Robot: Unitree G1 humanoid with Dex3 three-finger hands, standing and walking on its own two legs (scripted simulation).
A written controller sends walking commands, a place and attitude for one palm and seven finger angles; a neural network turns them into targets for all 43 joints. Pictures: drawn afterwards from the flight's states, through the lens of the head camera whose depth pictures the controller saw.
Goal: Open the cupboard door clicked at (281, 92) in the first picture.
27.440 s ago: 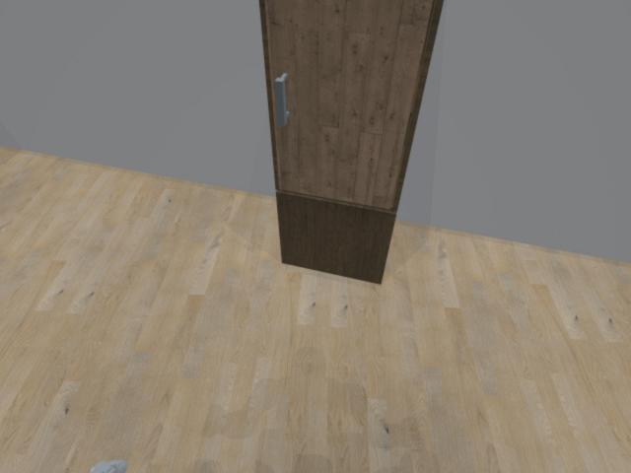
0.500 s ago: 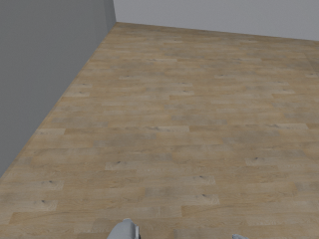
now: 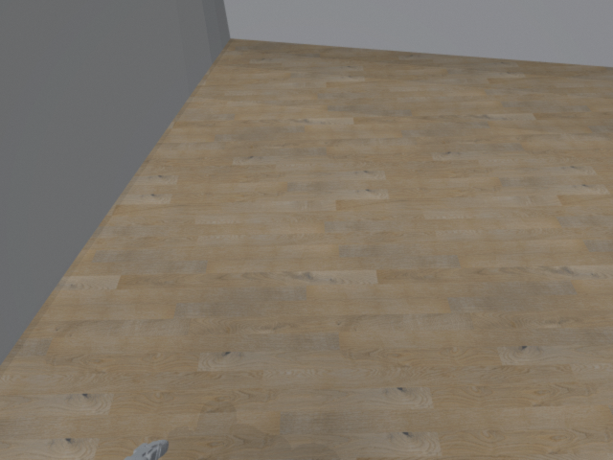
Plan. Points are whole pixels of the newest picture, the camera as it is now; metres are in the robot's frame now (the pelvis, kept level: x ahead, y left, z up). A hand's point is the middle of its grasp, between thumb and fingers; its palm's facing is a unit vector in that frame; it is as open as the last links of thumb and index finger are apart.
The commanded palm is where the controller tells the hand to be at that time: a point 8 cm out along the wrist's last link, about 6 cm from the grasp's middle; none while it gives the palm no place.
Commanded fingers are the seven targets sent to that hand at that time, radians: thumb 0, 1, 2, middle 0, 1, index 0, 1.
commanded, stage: turn to face it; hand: left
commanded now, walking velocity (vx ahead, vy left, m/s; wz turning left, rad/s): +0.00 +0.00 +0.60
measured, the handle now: out of the picture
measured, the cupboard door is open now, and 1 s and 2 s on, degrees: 50 50 50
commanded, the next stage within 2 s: none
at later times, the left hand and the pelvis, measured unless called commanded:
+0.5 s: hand out of the picture +0.05 +0.24 -0.17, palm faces +0.34 -0.90 -0.26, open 7.4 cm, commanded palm none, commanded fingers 0.00 0.90 0.90 -0.20 -0.30 -0.20 -0.30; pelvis +0.06 +0.00 +0.00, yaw +19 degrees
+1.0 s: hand out of the picture +0.05 +0.13 -0.14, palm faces +0.58 -0.76 -0.27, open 7.3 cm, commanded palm none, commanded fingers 0.00 0.90 0.90 -0.20 -0.30 -0.20 -0.30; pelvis +0.11 -0.06 +0.01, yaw +38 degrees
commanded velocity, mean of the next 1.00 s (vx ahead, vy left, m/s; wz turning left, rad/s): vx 0.00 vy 0.00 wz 0.60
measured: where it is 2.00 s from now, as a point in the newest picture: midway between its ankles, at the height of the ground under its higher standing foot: outside the picture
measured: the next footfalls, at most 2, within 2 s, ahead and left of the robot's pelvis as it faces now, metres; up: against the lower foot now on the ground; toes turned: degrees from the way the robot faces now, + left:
left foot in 0.36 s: +0.10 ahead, +0.13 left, +0.00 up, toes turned +23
right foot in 0.74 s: +0.16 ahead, -0.13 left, +0.00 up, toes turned +24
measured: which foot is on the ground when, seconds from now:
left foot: up 0.00-0.34, down 0.36-0.74, up 0.76-1.00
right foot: down 0.00-0.36, up 0.38-0.72, down 0.74-1.00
